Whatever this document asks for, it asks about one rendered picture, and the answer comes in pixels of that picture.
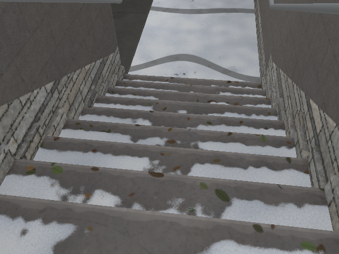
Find stairs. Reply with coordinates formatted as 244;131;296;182
0;74;333;231

